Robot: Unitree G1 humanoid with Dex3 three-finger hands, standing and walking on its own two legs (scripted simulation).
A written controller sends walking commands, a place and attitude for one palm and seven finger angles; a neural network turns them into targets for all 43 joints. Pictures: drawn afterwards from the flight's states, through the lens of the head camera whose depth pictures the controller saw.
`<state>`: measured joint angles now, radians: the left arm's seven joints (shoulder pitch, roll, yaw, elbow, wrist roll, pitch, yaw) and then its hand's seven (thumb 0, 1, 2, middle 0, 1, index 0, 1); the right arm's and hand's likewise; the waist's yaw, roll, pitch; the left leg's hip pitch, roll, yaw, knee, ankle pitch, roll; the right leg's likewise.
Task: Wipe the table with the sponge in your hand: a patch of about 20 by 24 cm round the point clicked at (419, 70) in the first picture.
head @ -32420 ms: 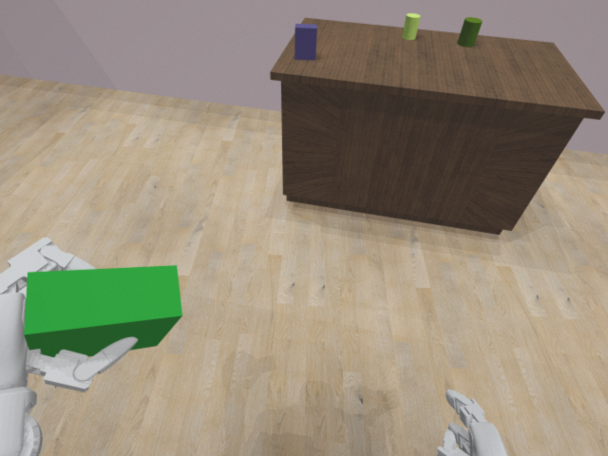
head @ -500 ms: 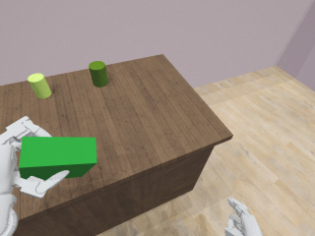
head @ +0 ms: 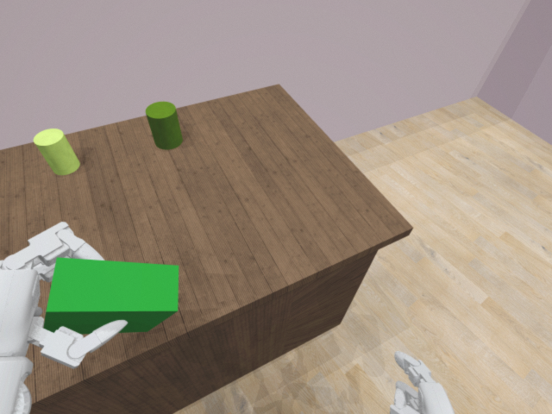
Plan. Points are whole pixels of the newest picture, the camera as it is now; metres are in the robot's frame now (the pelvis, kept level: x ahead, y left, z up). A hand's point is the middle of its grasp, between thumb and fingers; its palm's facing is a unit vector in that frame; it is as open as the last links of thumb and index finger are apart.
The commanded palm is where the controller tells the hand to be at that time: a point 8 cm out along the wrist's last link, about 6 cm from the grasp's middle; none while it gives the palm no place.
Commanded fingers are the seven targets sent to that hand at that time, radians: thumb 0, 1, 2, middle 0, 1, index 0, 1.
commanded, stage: come to a stop and stand still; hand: left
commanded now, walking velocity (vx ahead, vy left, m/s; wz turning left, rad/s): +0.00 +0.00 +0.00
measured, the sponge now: (127, 301) +0.22 +0.20 +0.09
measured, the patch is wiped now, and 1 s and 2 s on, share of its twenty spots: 0.00 0.00 0.00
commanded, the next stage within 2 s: look again from close up in 0.38 s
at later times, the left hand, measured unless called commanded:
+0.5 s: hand (54, 284) +0.21 +0.25 +0.15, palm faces +0.39 -0.84 -0.38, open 9.4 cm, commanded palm +0.15 +0.28 +0.18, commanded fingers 0.00 0.10 1.30 -1.20 -1.60 -1.20 -1.60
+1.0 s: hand (34, 261) +0.22 +0.26 +0.18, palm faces +0.43 -0.77 -0.46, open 9.4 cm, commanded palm +0.13 +0.26 +0.18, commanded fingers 0.00 0.10 1.30 -1.20 -1.60 -1.20 -1.60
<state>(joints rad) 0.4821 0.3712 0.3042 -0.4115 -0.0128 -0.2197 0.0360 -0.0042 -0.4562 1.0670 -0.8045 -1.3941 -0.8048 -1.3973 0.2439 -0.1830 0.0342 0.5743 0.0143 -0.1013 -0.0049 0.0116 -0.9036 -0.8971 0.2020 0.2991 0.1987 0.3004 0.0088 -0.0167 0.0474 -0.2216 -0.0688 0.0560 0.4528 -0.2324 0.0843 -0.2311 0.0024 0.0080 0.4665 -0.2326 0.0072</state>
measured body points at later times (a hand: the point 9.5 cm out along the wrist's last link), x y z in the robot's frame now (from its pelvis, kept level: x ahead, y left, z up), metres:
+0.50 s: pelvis +0.00 -0.01 +0.00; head +0.01 +0.01 +0.45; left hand +0.19 +0.29 +0.17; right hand +0.20 -0.21 -0.06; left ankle +0.01 +0.06 -0.74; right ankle +0.01 -0.12 -0.74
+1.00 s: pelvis -0.02 -0.02 +0.00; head +0.01 +0.00 +0.45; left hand +0.19 +0.30 +0.21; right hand +0.16 -0.24 -0.07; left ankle +0.01 +0.06 -0.74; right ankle +0.01 -0.12 -0.74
